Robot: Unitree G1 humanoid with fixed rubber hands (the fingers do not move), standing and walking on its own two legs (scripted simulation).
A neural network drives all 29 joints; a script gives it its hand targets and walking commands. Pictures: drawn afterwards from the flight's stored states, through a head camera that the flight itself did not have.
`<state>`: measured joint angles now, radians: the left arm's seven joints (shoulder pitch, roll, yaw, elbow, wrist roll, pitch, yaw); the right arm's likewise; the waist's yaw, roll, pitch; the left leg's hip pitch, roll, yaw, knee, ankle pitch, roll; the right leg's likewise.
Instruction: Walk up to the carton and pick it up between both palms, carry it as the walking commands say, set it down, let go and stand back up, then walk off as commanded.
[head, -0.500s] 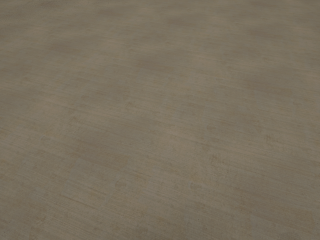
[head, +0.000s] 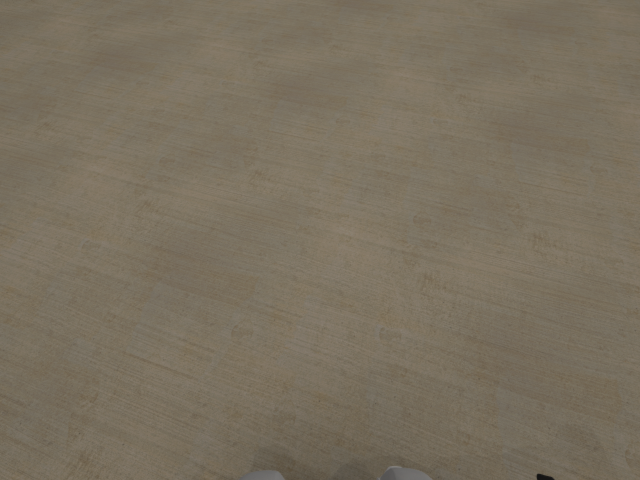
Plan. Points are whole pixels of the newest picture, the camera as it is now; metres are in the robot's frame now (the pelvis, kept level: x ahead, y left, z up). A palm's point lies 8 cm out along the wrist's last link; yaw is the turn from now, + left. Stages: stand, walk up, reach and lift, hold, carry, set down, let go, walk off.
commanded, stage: walk off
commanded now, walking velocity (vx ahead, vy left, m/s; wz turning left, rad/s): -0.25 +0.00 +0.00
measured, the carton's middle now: out of the picture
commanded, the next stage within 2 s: none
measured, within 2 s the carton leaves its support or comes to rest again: neither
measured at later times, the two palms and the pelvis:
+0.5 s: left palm out of the picture -0.06 +0.25 -0.11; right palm out of the picture -0.09 -0.30 -0.13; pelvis -0.15 -0.03 +0.01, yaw +2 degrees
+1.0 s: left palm out of the picture -0.25 +0.24 -0.12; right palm out of the picture -0.24 -0.30 -0.12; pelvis -0.32 -0.03 +0.01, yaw +0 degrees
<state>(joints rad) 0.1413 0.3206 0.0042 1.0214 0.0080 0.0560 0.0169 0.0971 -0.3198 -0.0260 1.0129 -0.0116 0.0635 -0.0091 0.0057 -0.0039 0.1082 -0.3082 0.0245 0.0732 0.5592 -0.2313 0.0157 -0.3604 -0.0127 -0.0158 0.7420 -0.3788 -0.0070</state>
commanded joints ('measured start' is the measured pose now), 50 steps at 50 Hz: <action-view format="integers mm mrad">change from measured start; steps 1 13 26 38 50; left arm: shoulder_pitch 100 -29 41 36 215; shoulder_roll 60 94 137 36 16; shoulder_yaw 23 45 91 108 92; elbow -25 -130 -59 -89 -42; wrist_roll -2 7 10 16 -7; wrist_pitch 15 -9 28 20 2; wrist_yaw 1 20 19 8 16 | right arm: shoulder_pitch -50 61 294 124 137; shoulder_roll -176 -77 -2 -67 -111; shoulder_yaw -38 -68 -52 -49 -75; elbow -66 -53 -4 -119 -68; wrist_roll -20 -11 26 6 -1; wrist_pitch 0 31 18 -28 -3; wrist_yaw -10 -7 -22 -42 -18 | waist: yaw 24 -18 -8 -40 -2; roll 184 -112 -186 178 105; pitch -147 -129 -161 -57 -163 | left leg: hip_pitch -66 -189 186 225 69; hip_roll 360 -90 -38 233 198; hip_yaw -240 -166 4 -203 -216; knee -187 756 -128 -217 -148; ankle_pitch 573 -194 -146 334 276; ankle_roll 194 -77 2 142 37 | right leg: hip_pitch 109 150 158 -239 304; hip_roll -22 -236 -244 81 -21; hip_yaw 25 167 203 103 22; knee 197 -436 -565 458 -514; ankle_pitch -190 405 136 -49 195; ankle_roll -11 -128 -79 96 24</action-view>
